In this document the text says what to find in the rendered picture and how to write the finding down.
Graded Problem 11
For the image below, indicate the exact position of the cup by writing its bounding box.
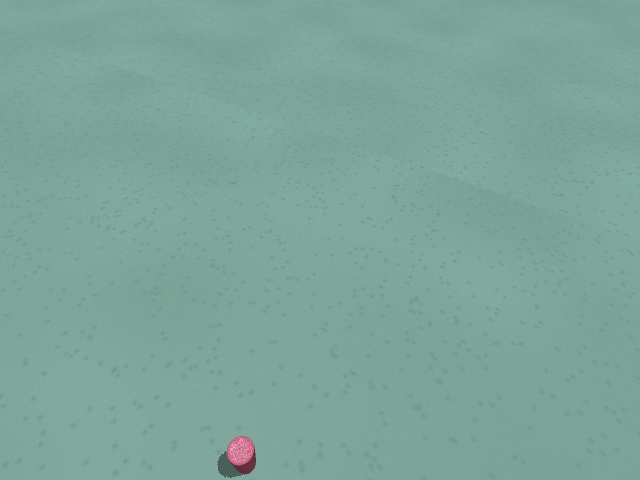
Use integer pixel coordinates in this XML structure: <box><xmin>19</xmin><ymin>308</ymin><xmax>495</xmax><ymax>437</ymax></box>
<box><xmin>227</xmin><ymin>436</ymin><xmax>256</xmax><ymax>474</ymax></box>

